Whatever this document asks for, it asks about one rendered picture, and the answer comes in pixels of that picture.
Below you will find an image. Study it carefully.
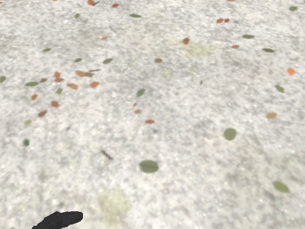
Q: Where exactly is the robot left hand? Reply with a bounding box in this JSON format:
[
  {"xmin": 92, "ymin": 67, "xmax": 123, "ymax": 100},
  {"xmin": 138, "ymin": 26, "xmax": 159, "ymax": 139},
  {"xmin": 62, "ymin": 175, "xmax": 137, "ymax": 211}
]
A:
[{"xmin": 31, "ymin": 211, "xmax": 83, "ymax": 229}]

